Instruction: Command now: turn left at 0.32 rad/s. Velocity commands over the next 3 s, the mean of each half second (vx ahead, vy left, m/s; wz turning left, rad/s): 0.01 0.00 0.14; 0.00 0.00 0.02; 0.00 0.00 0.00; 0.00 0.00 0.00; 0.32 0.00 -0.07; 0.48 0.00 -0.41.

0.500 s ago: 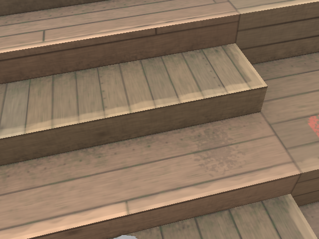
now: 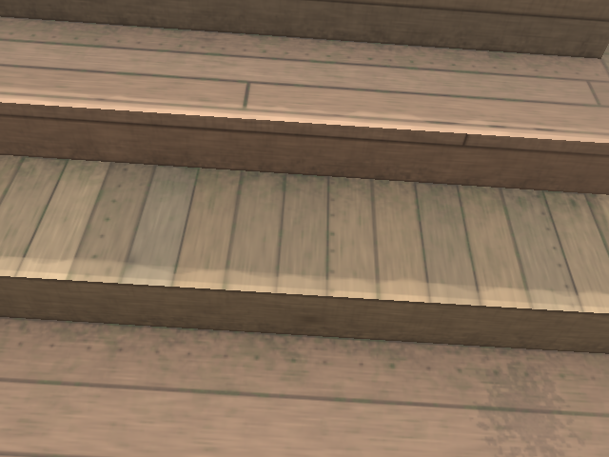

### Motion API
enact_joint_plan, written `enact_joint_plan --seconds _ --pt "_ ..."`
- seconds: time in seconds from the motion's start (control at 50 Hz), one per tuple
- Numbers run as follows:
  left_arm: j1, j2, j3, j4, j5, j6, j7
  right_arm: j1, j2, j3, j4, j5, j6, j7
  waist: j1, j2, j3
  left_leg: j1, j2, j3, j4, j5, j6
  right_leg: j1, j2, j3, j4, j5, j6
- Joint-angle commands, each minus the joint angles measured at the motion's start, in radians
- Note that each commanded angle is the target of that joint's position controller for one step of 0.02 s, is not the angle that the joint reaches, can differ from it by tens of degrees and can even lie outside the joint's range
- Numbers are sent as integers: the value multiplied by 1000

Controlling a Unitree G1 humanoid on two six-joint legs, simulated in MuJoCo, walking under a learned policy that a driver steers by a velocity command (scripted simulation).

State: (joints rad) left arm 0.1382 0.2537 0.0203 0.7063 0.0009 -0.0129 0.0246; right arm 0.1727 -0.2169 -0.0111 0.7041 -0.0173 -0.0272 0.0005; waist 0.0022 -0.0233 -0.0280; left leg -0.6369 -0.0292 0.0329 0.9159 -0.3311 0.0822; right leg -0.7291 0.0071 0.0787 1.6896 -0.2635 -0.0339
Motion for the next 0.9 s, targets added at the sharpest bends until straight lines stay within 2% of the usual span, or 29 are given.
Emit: enact_joint_plan --seconds 0.02,0.06,0.08,0.12,0.14,0.16,0.18,0.2,0.24,0.28,0.3,0.32,0.34,0.36,0.38,0.4,0.42,0.44,0.48,0.5,0.54,0.6,0.68,0.74,0.9 --pt "147 -37 -25 -44 5 0 19 3 -36 0 -32 5 -24 3 65 99 -33 130 144 -273 -399 47 70 -125 -21 31 -3 98 -5" --pt "126 -12 -22 -61 17 1 32 6 -48 2 -40 3 -15 -14 56 108 -33 142 129 -241 -429 78 82 -121 -18 15 -113 193 28" --pt "80 -28 -28 -88 13 9 51 -21 -53 5 -69 -1 1 -33 49 143 -38 168 141 -239 -474 151 102 -102 -18 -12 -214 161 69" --pt "48 -13 -23 -112 11 16 73 -2 -72 2 -91 -1 16 -57 24 147 -61 233 186 -290 -511 176 142 -99 -39 3 -294 120 130" --pt "63 10 -11 -98 5 18 69 -39 -64 2 -127 -5 5 -56 17 123 -102 269 209 -307 -529 214 139 -58 -64 5 -353 133 134" --pt "71 0 -12 -92 6 20 67 -46 -68 -2 -138 -3 1 -52 11 119 -109 289 210 -298 -535 203 129 -26 -77 4 -435 126 138" --pt "71 -8 -12 -87 13 15 60 -33 -57 0 -140 -18 -13 -46 -3 118 -122 283 223 -315 -547 187 137 7 -93 6 -456 135 138" --pt "121 -12 -6 -60 9 20 57 -45 -50 3 -139 -26 -11 -41 5 132 -126 268 221 -308 -534 147 146 64 -87 -13 -451 109 139" --pt "108 -18 2 -52 7 22 46 -32 -42 1 -134 -23 -3 -35 -23 139 -62 249 209 -295 -545 89 154 114 -83 -43 -574 45 128" --pt "84 -40 1 -47 -6 18 32 9 -28 -1 -116 -16 11 -26 -55 138 -26 288 205 -284 -539 96 152 198 -72 -75 -798 -76 113" --pt "87 -54 0 -36 -13 17 19 23 -11 2 -102 -8 20 -21 -56 137 -7 299 200 -279 -524 101 147 261 -59 -98 -942 -102 100" --pt "118 -63 3 -14 -14 14 10 28 -3 5 -85 5 26 -18 -32 130 11 300 186 -267 -500 97 132 350 -42 -119 -1139 -21 78" --pt "129 -60 6 8 -3 14 2 80 7 8 -56 15 19 -13 -32 111 9 288 169 -260 -485 134 109 443 -42 -99 -1228 69 59" --pt "176 -23 11 18 17 8 -3 98 22 13 -34 11 3 -4 -24 67 -5 231 131 -233 -429 153 69 552 -112 12 -1247 260 32" --pt "205 42 24 22 25 5 -4 161 39 11 -18 4 -15 11 -75 -82 -27 154 53 -159 -408 69 23 653 -172 67 -1216 489 -31" --pt "191 -13 19 41 17 5 -11 137 48 14 -3 4 -16 15 -62 -173 -48 247 48 -121 -459 63 -20 562 -165 86 -1246 265 -92" --pt "158 -47 11 42 10 3 -16 55 7 3 3 8 -7 13 -30 -123 -3 292 47 -118 -477 93 -33 503 -126 58 -1269 150 -72" --pt "157 -37 13 49 16 0 -14 13 -9 -3 8 9 2 9 -9 -74 5 304 44 -113 -477 117 -30 502 -106 31 -1273 133 -49" --pt "171 -7 21 74 16 -11 -4 29 -2 -4 29 -3 14 6 -11 -47 -1 330 50 -111 -493 157 -26 527 -93 12 -1271 183 -33" --pt "187 -4 21 89 15 -13 1 47 -3 -6 44 -6 14 5 -13 -31 -8 341 54 -113 -507 181 -24 545 -93 6 -1271 213 -34" --pt "202 -6 21 109 12 -13 6 68 -7 -10 75 -1 14 0 -8 -10 -21 356 59 -112 -518 227 -24 580 -90 0 -1273 276 -38" --pt "213 -12 22 136 14 -10 11 94 -13 -16 115 -1 15 -11 -3 6 -36 372 66 -108 -526 267 -31 622 -90 -2 -1286 336 -48" --pt "218 -16 24 167 16 -1 16 125 -24 -25 164 3 20 -19 2 29 -21 375 73 -102 -538 285 -48 647 -90 -2 -1305 367 -53" --pt "225 -21 23 192 20 7 16 149 -28 -29 200 9 21 -24 2 32 -1 389 78 -99 -546 301 -56 645 -85 -9 -1316 383 -56" --pt "245 -21 20 245 18 21 19 186 -45 -35 266 9 27 -33 4 22 28 406 81 -89 -569 299 -61 642 -73 -23 -1343 364 -54"
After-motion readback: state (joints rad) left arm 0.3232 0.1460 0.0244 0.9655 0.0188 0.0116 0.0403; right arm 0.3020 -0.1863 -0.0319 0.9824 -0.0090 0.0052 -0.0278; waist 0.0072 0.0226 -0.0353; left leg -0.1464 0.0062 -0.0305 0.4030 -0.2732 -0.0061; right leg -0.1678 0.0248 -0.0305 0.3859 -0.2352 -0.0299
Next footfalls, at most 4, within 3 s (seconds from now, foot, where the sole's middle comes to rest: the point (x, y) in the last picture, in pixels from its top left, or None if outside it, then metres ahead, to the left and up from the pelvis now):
0.36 right None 0.15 -0.15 -0.72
2.68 right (361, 425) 0.50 -0.10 -0.58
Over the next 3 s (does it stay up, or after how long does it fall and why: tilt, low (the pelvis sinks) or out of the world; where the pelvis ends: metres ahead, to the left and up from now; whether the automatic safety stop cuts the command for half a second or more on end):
stays up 0.51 -0.05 0.19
